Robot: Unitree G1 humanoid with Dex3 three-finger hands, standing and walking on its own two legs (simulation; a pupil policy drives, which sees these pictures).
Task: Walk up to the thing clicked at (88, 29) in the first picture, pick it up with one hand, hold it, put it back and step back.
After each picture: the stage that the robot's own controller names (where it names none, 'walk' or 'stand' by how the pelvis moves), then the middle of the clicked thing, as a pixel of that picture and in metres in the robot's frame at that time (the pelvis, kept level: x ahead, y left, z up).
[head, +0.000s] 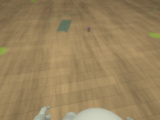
stand; (88, 29) +2.33 +0.07 -0.72
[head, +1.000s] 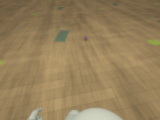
walk; (85, 38) +2.17 +0.27 -0.71
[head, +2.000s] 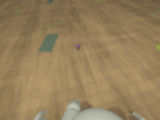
walk; (78, 47) +1.47 +0.36 -0.72
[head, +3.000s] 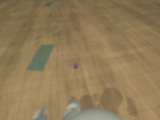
walk; (75, 65) +0.94 +0.29 -0.72
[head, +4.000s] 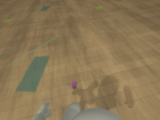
walk; (73, 85) +0.56 +0.25 -0.72
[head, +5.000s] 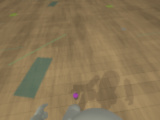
stand; (75, 96) +0.37 +0.19 -0.71
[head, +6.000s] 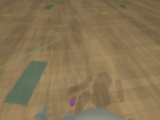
stand; (72, 102) +0.33 +0.16 -0.72
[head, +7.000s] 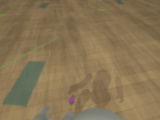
stand; (71, 101) +0.33 +0.18 -0.72
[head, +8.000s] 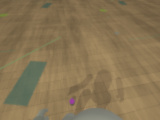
stand; (72, 102) +0.32 +0.17 -0.73
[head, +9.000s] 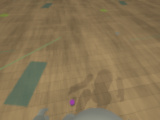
stand; (72, 103) +0.31 +0.17 -0.73
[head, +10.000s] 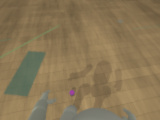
go down; (72, 93) +0.33 +0.17 -0.70
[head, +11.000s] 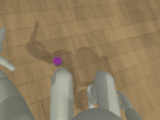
go down; (57, 62) +0.39 +0.22 -0.29
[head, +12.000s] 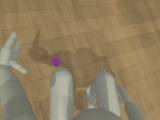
close in; (56, 62) +0.39 +0.23 -0.28
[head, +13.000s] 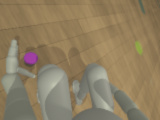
close; (30, 60) +0.37 +0.26 -0.22
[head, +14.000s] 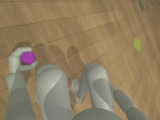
close; (27, 60) +0.37 +0.26 -0.21
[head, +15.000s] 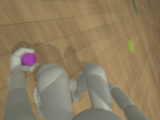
lift; (28, 61) +0.36 +0.26 -0.23
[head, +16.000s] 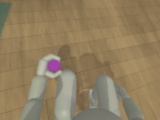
lift; (54, 67) +0.31 +0.25 -0.07
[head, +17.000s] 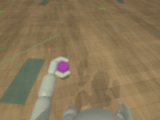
lift; (63, 71) +0.33 +0.17 +0.06
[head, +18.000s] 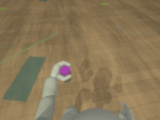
hold; (66, 74) +0.32 +0.17 +0.01
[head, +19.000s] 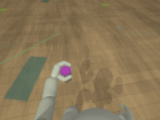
hold; (66, 74) +0.32 +0.17 +0.02
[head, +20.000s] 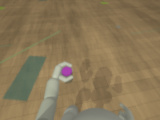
crouch; (67, 75) +0.32 +0.16 +0.01
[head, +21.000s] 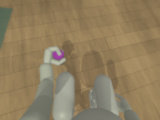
lower; (59, 58) +0.41 +0.20 -0.09
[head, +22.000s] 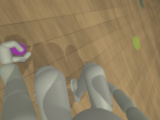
lower; (20, 53) +0.40 +0.29 -0.22
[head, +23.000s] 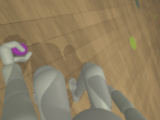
lower; (20, 53) +0.40 +0.28 -0.23
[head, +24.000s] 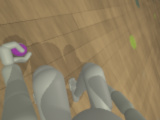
lower; (20, 54) +0.40 +0.29 -0.23
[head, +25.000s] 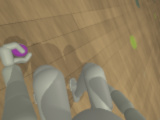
lower; (20, 54) +0.39 +0.29 -0.22
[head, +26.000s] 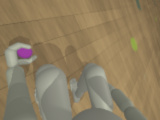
open; (24, 55) +0.38 +0.28 -0.22
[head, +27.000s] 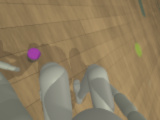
stand; (33, 55) +0.38 +0.27 -0.23
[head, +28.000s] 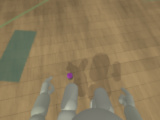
walk; (70, 76) +0.39 +0.19 -0.52
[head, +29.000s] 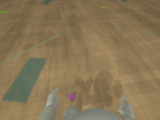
stand; (72, 97) +0.36 +0.17 -0.66
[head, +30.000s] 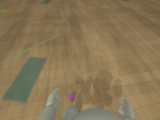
stand; (72, 97) +0.35 +0.17 -0.67
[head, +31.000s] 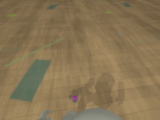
stand; (74, 99) +0.37 +0.15 -0.72
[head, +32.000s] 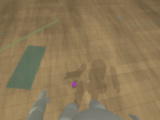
walk; (74, 85) +0.41 +0.11 -0.71
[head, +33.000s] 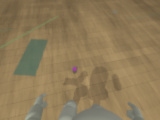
walk; (74, 70) +0.65 +0.19 -0.70
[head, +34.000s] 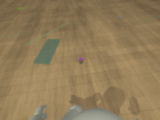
stand; (80, 60) +0.99 +0.22 -0.70
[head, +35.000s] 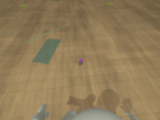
stand; (80, 62) +1.00 +0.16 -0.72
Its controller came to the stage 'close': yes
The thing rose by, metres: 0.72
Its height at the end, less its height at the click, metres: +0.00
